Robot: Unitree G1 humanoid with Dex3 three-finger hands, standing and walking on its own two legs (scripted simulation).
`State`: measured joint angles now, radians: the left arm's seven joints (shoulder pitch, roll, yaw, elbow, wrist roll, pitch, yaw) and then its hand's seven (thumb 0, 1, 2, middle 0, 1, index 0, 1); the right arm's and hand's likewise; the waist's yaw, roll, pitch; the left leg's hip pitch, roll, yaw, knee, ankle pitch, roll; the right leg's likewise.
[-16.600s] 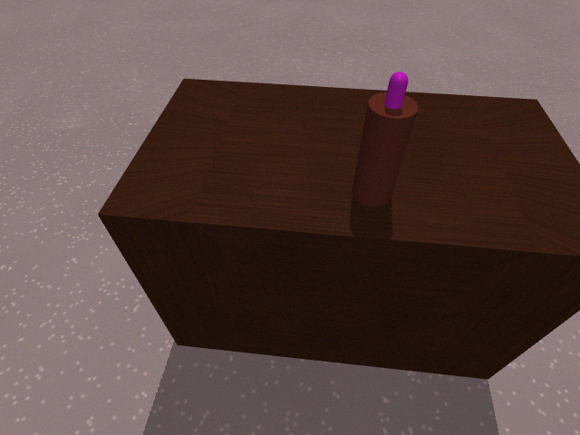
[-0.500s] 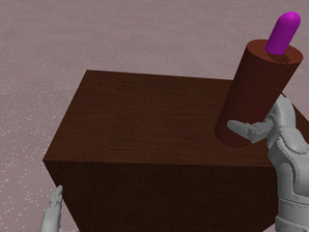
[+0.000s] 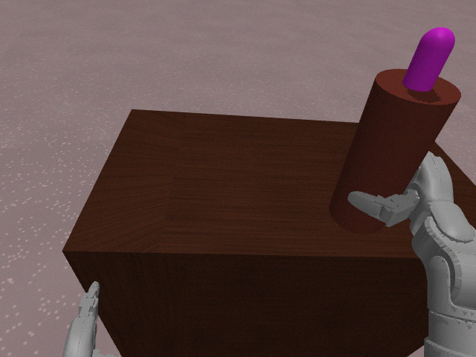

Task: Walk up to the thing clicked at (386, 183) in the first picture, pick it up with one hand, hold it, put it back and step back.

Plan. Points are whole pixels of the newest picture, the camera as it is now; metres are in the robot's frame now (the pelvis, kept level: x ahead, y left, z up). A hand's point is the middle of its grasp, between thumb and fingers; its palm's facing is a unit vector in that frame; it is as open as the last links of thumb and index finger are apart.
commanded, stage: hold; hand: right
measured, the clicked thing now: (388, 143) +0.33 -0.15 +0.28
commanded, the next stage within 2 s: crouch in 1.50 s
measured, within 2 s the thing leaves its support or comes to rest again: neither
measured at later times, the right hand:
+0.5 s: hand (381, 185) +0.32 -0.17 +0.21, palm faces +0.13 +0.99 -0.06, open 11.7 cm
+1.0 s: hand (380, 184) +0.32 -0.16 +0.22, palm faces +0.13 +0.99 -0.05, open 11.7 cm
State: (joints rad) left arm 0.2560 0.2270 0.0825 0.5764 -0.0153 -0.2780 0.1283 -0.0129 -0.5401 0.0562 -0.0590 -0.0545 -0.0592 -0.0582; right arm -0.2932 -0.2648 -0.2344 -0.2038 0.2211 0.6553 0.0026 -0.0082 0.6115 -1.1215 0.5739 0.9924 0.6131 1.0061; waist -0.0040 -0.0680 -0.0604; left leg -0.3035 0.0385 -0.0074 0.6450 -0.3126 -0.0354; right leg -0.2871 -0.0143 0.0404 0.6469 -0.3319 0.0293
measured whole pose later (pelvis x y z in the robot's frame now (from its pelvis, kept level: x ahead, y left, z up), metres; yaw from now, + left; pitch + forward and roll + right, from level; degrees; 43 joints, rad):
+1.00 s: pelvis -0.01 +0.00 +0.00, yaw +0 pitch -3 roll +0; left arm 0.26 0.22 0.08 0.57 -0.01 -0.28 0.14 -0.01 -0.54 0.06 -0.06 -0.05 -0.05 -0.06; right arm -0.29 -0.27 -0.25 -0.18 0.23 0.63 -0.01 -0.01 0.61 -1.12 0.57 1.00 0.61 1.01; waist 0.01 -0.08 -0.05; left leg -0.32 0.03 -0.01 0.66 -0.30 -0.03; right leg -0.30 -0.02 0.04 0.66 -0.32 0.03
